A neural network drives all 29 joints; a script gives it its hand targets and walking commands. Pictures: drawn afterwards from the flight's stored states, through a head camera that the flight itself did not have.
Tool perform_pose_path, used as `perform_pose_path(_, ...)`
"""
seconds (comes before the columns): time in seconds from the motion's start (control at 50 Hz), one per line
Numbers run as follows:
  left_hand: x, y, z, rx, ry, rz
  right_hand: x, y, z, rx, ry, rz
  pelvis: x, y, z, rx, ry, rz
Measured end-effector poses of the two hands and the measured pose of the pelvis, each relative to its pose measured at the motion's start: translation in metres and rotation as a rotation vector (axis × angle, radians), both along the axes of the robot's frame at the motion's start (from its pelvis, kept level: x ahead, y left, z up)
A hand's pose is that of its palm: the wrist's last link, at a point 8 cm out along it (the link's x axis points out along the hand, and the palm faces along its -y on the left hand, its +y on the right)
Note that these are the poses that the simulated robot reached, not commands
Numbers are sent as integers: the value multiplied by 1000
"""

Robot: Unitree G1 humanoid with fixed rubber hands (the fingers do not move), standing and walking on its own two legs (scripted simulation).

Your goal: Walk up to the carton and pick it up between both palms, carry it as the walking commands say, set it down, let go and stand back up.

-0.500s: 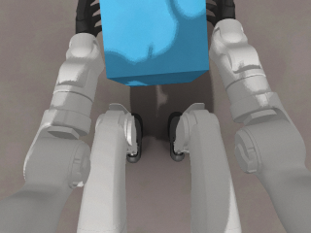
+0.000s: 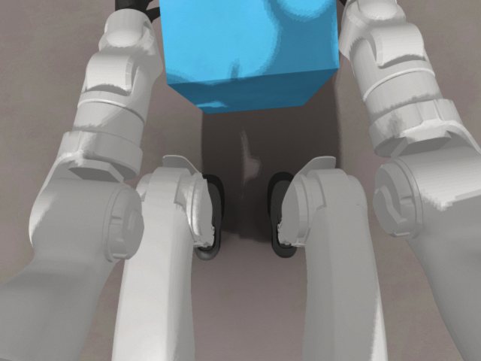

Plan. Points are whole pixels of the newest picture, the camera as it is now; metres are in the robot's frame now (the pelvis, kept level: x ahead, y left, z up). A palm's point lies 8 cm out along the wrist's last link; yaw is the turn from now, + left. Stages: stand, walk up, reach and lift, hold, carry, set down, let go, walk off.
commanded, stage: set down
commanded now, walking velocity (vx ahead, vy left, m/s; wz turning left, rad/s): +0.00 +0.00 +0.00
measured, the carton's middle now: (247, 9) +0.56 +0.00 -0.21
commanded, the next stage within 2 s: none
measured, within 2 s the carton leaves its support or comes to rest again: neither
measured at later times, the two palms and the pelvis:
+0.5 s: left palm (155, 9) +0.56 +0.14 -0.22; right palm out of the picture +0.58 -0.14 -0.21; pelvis +0.02 +0.00 -0.05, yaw +0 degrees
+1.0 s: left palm (155, 6) +0.56 +0.14 -0.22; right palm out of the picture +0.58 -0.14 -0.22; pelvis +0.01 +0.00 -0.07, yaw -1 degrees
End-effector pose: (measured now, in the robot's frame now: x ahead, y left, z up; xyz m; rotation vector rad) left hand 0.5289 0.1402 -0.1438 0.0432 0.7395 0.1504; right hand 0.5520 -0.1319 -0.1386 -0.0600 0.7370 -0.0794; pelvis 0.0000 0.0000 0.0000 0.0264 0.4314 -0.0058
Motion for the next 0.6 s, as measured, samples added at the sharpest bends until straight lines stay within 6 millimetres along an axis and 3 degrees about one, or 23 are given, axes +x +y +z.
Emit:
perform_pose_path(0.16, 4, 0, -30, -1, 35, -3, 7, 0, -27, -12, 33, 8, 4, 0, -21, 1, 20, 5)
perform_pose_path(0.5, 30, -5, -72, 9, 49, -19, 28, -5, -73, -20, 46, 13, 20, 0, -53, 13, 60, -14)
perform_pose_path(0.6, 35, -10, -71, 17, 42, -34, 29, -11, -79, 1, 51, 17, 22, 0, -61, 12, 47, -17)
